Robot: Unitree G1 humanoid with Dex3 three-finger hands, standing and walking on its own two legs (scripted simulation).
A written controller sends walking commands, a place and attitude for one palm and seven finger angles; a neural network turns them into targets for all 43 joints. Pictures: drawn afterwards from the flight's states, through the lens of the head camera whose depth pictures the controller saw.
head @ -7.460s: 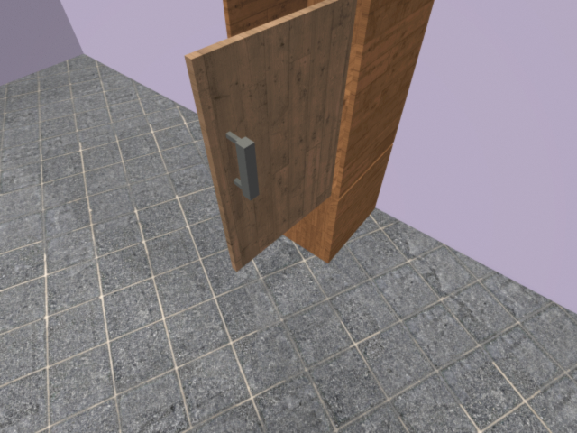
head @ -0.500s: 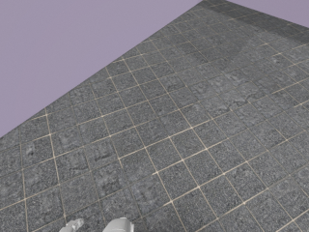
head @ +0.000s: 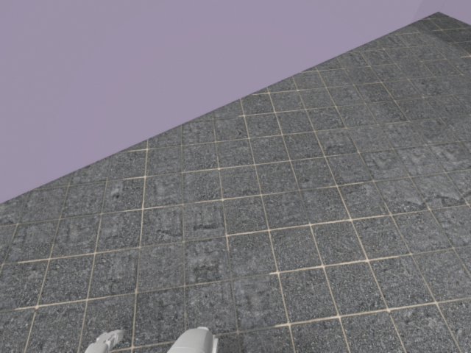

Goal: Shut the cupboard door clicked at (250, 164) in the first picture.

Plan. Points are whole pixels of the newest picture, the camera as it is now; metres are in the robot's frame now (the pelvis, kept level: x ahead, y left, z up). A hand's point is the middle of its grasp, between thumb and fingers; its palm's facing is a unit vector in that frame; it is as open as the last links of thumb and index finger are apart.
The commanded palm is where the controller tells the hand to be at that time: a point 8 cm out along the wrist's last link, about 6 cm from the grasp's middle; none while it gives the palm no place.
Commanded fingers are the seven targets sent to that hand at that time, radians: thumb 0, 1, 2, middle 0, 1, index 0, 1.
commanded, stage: walk to a spot facing it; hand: left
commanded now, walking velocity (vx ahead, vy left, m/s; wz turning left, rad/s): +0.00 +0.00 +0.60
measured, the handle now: out of the picture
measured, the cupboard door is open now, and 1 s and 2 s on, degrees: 84 84 84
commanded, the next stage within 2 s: none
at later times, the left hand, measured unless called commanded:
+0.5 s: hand out of the picture +0.06 +0.24 -0.15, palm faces +0.30 -0.92 -0.27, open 7.4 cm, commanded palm none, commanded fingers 0.00 0.90 0.90 -0.20 -0.30 -0.20 -0.30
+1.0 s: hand out of the picture -0.04 +0.20 -0.18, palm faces +0.58 -0.78 -0.23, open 7.4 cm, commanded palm none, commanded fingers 0.00 0.90 0.90 -0.20 -0.30 -0.20 -0.30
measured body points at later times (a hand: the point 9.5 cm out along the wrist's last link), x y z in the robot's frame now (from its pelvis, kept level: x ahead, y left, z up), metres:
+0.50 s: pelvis +0.02 -0.01 +0.00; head +0.06 +0.02 +0.45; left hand +0.05 +0.28 -0.13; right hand +0.17 -0.23 -0.13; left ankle +0.01 +0.12 -0.73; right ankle +0.06 -0.15 -0.70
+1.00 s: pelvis +0.03 -0.01 +0.00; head +0.05 +0.05 +0.44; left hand -0.07 +0.25 -0.16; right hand +0.27 -0.16 -0.12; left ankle -0.02 +0.08 -0.73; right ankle +0.08 -0.15 -0.67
